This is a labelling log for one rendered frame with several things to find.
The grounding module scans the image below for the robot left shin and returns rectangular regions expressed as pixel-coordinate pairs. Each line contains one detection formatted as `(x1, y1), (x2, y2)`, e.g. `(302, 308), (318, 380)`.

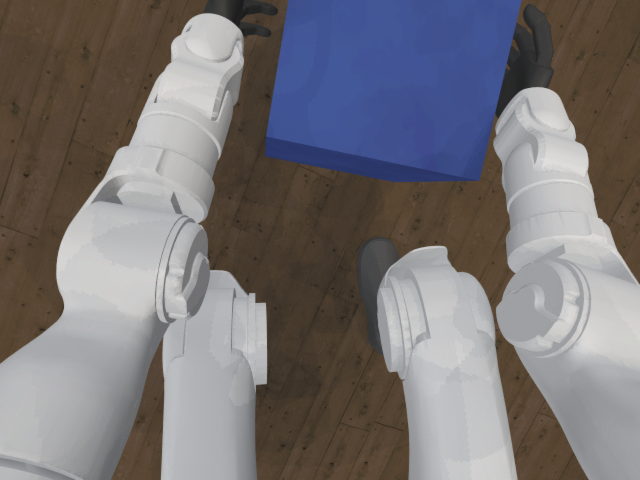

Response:
(162, 270), (248, 380)

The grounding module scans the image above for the left robot upper arm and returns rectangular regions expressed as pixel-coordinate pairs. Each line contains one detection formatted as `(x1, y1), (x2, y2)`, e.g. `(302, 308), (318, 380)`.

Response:
(0, 201), (210, 480)

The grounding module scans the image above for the right robot upper arm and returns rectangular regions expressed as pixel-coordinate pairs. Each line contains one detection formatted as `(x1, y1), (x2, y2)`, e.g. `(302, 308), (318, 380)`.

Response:
(496, 258), (640, 480)

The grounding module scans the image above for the right robot hand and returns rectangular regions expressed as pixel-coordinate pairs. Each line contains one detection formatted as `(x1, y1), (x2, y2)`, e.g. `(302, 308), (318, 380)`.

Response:
(495, 4), (554, 119)

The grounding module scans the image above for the carton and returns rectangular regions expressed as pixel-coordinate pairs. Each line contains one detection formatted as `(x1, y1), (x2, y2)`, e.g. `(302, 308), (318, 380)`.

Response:
(265, 0), (522, 182)

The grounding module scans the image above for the left robot forearm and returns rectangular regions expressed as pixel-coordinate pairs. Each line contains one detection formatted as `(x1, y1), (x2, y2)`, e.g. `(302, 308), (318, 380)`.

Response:
(56, 13), (244, 296)

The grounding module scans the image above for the left robot thigh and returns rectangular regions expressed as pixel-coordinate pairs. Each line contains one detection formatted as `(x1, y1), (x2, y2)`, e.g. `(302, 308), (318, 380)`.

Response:
(161, 288), (267, 480)

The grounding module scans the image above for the left robot hand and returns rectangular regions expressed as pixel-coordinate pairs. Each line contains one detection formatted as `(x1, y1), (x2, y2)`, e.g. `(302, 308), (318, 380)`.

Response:
(203, 0), (278, 37)

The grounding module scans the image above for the right robot forearm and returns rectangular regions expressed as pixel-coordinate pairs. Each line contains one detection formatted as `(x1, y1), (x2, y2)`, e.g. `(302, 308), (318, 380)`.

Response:
(493, 87), (640, 287)

